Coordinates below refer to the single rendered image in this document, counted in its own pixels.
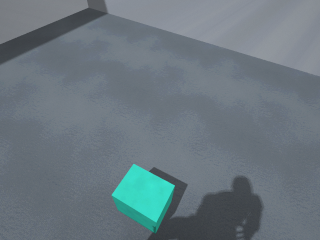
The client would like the carton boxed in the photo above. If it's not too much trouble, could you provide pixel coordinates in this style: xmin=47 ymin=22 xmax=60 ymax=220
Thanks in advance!
xmin=111 ymin=164 xmax=175 ymax=234

